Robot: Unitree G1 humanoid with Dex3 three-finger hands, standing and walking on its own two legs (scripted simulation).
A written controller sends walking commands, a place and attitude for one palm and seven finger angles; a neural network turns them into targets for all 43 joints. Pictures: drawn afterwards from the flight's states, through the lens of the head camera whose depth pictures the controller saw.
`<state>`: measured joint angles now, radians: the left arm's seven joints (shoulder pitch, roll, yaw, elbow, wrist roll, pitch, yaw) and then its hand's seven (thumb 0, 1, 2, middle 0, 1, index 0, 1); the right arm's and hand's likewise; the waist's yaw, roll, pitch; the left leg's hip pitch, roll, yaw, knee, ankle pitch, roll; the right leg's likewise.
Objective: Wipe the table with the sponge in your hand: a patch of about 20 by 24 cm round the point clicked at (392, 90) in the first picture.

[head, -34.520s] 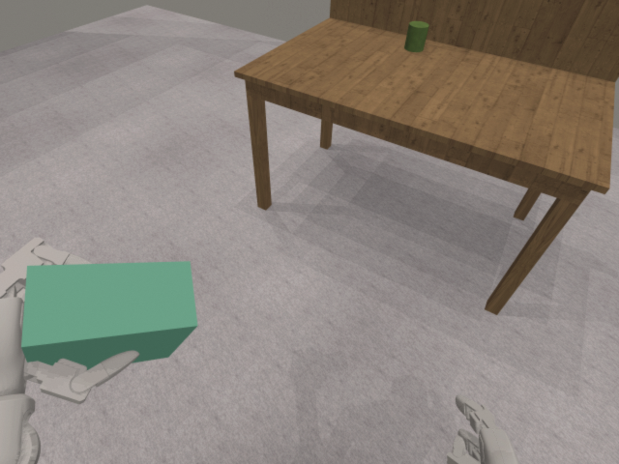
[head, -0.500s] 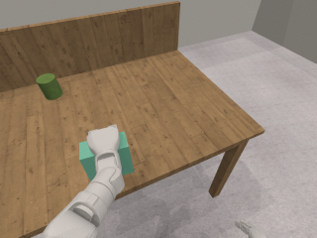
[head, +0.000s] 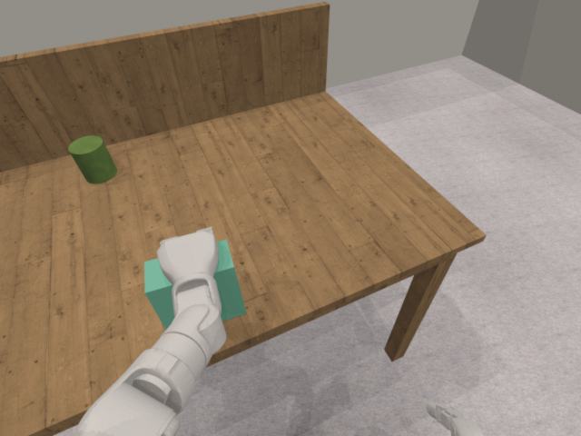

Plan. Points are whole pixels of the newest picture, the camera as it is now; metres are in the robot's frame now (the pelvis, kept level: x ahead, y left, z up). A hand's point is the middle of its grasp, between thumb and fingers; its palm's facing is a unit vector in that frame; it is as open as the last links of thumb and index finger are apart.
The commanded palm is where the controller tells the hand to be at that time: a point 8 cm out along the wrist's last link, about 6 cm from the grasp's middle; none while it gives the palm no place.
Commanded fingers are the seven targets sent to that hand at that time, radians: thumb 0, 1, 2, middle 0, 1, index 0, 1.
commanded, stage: slide back across to the middle lane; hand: left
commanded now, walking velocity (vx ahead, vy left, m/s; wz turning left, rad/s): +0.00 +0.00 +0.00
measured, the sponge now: (201, 296) +0.35 +0.19 -0.05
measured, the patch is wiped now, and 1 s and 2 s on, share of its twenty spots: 1.00 1.00 1.00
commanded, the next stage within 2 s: wipe forward along the middle lane in 0.48 s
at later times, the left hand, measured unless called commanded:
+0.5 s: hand (170, 292) +0.33 +0.22 +0.00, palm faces -0.06 -0.07 -1.00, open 10.5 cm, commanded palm +0.29 +0.22 +0.05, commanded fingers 0.00 0.10 1.30 -1.20 -1.60 -1.20 -1.60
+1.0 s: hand (148, 280) +0.35 +0.26 +0.00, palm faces -0.10 -0.03 -0.99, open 10.5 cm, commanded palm +0.33 +0.26 +0.03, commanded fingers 0.00 0.10 1.30 -1.20 -1.60 -1.20 -1.60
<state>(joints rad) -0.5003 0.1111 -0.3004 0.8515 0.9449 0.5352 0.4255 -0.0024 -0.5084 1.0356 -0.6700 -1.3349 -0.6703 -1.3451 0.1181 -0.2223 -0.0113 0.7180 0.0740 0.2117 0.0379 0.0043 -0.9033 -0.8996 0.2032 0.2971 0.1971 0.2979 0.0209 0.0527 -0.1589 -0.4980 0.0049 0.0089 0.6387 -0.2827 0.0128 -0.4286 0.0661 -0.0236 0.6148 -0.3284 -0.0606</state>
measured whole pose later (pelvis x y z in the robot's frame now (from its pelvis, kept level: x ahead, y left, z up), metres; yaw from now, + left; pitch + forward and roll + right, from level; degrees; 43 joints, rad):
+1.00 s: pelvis -0.01 -0.01 -0.01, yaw +1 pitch +9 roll -1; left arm -0.48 0.33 -0.10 0.84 1.00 0.32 0.31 0.00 -0.53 1.04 -0.69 -1.32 -0.69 -1.33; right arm 0.16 -0.26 -0.01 0.71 0.08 0.14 -0.02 0.00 -0.90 -0.90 0.20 0.30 0.20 0.30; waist 0.00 0.06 -0.13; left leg -0.56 0.01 -0.01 0.68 -0.28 0.00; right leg -0.49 0.08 -0.04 0.66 -0.33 -0.07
